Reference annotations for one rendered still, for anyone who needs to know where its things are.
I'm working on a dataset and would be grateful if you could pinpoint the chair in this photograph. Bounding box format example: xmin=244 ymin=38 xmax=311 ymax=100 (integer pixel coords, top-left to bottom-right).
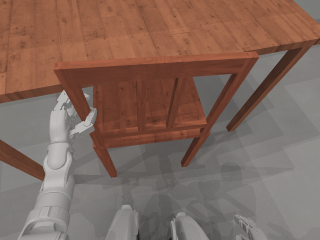
xmin=53 ymin=51 xmax=259 ymax=178

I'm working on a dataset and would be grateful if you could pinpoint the robot right thigh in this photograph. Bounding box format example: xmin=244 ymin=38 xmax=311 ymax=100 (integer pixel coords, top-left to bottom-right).
xmin=170 ymin=215 xmax=209 ymax=240

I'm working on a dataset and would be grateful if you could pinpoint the robot right hand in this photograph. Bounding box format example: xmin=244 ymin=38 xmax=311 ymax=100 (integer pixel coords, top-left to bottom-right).
xmin=234 ymin=215 xmax=268 ymax=240

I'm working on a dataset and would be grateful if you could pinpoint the robot left upper arm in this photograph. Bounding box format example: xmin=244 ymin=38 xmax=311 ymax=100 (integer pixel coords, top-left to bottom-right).
xmin=19 ymin=230 xmax=70 ymax=240

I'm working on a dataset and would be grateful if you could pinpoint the left robot forearm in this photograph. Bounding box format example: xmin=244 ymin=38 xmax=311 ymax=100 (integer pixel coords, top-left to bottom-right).
xmin=17 ymin=142 xmax=77 ymax=240

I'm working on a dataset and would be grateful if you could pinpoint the robot left hand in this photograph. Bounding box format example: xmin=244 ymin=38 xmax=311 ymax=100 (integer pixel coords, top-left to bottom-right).
xmin=49 ymin=90 xmax=97 ymax=146

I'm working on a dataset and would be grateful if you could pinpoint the table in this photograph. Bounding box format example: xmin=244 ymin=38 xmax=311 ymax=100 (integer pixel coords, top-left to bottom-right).
xmin=0 ymin=0 xmax=320 ymax=181

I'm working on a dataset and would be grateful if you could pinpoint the robot left thigh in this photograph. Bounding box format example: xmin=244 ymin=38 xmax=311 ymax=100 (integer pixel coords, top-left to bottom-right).
xmin=104 ymin=208 xmax=139 ymax=240

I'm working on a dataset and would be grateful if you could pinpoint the robot thigh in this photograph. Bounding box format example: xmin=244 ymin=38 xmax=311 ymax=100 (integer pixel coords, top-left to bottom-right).
xmin=170 ymin=215 xmax=209 ymax=240
xmin=104 ymin=208 xmax=139 ymax=240

